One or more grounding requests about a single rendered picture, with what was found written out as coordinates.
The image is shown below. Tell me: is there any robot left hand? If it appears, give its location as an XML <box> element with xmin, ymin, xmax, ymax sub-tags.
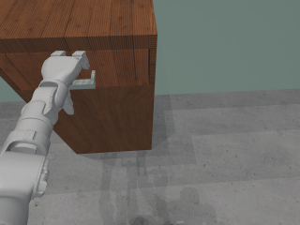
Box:
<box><xmin>41</xmin><ymin>51</ymin><xmax>90</xmax><ymax>115</ymax></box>

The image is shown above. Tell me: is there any cabinet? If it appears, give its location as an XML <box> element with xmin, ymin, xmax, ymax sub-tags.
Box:
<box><xmin>0</xmin><ymin>0</ymin><xmax>158</xmax><ymax>155</ymax></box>

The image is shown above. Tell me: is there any drawer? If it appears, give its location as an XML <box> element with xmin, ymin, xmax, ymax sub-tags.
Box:
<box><xmin>0</xmin><ymin>49</ymin><xmax>149</xmax><ymax>90</ymax></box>

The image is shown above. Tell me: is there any handle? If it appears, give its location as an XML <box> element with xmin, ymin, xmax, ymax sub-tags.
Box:
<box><xmin>68</xmin><ymin>70</ymin><xmax>96</xmax><ymax>90</ymax></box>

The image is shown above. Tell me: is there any robot left forearm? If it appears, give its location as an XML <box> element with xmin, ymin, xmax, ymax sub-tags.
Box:
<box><xmin>0</xmin><ymin>78</ymin><xmax>68</xmax><ymax>158</ymax></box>

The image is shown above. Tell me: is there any robot left upper arm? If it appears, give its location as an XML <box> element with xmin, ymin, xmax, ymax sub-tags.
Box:
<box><xmin>0</xmin><ymin>151</ymin><xmax>50</xmax><ymax>225</ymax></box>

